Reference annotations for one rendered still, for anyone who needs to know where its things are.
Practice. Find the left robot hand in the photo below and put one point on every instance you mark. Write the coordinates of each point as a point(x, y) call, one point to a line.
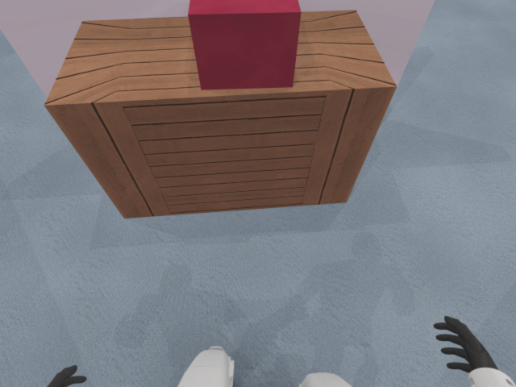
point(64, 379)

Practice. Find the pedestal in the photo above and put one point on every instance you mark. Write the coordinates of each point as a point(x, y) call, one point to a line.
point(128, 98)

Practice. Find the right robot hand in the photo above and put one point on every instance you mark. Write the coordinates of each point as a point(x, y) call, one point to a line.
point(473, 351)

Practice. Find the carton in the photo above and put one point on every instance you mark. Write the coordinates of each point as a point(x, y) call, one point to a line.
point(245, 44)

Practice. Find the robot left thigh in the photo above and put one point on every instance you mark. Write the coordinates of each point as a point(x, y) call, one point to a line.
point(210, 368)

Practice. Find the robot right forearm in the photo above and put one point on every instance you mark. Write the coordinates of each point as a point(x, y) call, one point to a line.
point(489, 377)

